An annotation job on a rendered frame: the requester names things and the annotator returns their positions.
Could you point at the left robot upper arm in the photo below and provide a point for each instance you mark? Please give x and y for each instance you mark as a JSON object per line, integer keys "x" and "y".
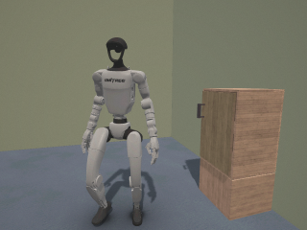
{"x": 140, "y": 78}

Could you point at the right robot forearm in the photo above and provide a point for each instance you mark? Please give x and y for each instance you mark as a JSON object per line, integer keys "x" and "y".
{"x": 94, "y": 116}

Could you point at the right robot upper arm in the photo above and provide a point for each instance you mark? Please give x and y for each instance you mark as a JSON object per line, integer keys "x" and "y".
{"x": 97, "y": 78}

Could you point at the handle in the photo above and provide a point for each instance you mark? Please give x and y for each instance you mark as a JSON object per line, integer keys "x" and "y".
{"x": 199, "y": 110}

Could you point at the robot right hand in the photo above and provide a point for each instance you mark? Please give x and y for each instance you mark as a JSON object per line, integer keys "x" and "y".
{"x": 87, "y": 139}

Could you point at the robot left hand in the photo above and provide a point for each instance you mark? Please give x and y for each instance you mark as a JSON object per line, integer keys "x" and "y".
{"x": 153, "y": 144}

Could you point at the robot head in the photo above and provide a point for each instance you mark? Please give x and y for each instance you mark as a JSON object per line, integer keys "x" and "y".
{"x": 118, "y": 64}

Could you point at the cupboard door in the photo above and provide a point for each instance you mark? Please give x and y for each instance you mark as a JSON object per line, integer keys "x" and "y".
{"x": 217, "y": 128}

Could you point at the robot torso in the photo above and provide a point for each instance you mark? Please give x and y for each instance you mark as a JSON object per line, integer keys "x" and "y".
{"x": 119, "y": 96}

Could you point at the left robot forearm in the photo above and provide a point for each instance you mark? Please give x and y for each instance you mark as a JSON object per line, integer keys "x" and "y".
{"x": 150, "y": 121}

